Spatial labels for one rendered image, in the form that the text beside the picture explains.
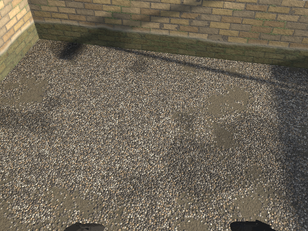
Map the robot right hand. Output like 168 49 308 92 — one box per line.
230 219 277 231

